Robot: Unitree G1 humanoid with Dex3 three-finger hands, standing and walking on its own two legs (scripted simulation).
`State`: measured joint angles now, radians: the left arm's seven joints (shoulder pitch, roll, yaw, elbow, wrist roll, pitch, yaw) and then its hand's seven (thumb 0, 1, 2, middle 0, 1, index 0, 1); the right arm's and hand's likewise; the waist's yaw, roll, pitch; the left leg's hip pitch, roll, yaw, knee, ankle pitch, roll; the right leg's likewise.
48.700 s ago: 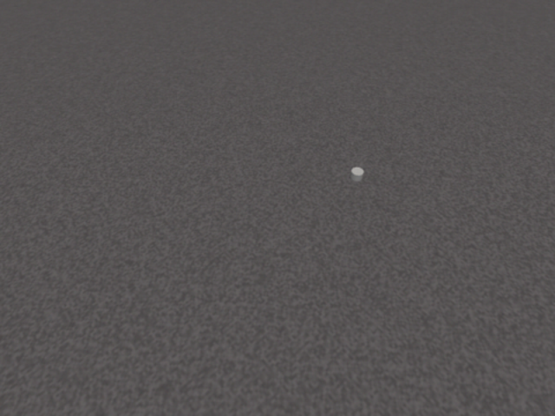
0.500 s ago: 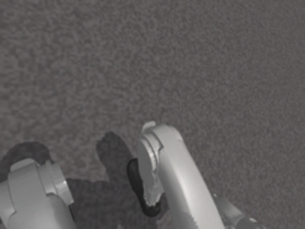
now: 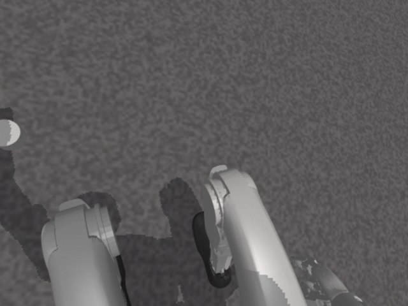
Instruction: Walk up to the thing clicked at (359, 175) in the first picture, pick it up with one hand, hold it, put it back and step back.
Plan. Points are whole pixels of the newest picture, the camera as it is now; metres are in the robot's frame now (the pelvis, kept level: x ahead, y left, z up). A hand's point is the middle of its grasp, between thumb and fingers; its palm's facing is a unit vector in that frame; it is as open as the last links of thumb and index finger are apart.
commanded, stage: withdraw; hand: left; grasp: from above
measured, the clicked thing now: (7, 135) +0.51 +0.34 -0.32
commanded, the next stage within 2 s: home in 0.10 s
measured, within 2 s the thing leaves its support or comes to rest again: neither
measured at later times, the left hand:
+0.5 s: hand out of the picture +0.45 +0.35 -0.09, palm faces -0.35 -0.22 -0.91, open 11.8 cm
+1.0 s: hand out of the picture +0.28 +0.27 +0.12, palm faces -0.03 -0.86 -0.51, open 7.4 cm
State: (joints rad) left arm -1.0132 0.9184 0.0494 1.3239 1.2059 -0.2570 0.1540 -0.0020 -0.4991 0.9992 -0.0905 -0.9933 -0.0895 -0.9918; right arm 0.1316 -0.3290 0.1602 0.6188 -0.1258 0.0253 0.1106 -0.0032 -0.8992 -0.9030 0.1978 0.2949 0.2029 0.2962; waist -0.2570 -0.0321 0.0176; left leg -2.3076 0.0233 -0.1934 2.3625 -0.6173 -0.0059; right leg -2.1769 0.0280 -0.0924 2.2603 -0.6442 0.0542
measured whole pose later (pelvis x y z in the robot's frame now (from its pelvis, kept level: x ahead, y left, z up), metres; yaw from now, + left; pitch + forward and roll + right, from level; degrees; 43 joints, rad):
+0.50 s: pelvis +0.01 +0.00 +0.03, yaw +2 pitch +35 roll -9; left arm -0.75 0.76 0.13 0.97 0.98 -0.10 0.11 0.00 0.04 0.85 -0.20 -0.57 -0.20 -0.57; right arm 0.20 -0.25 0.06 0.66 -0.07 0.04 0.13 0.00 -0.89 -0.90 0.20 0.29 0.20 0.30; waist -0.18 0.02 -0.09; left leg -2.25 0.03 -0.15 2.27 -0.64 0.00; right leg -2.14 0.01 -0.06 2.19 -0.68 0.06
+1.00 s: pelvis +0.02 +0.00 +0.21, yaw +8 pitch +27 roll -5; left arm -0.05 0.41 0.06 0.28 0.23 0.23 0.03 0.01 0.89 0.90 -0.21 -0.30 -0.21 -0.30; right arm 0.07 -0.23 0.01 0.56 0.03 -0.06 -0.02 0.00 -0.90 -0.90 0.20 0.29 0.20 0.30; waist -0.06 0.03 -0.18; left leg -1.57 0.04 -0.09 1.68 -0.59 -0.01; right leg -1.48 -0.01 -0.05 1.62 -0.61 0.03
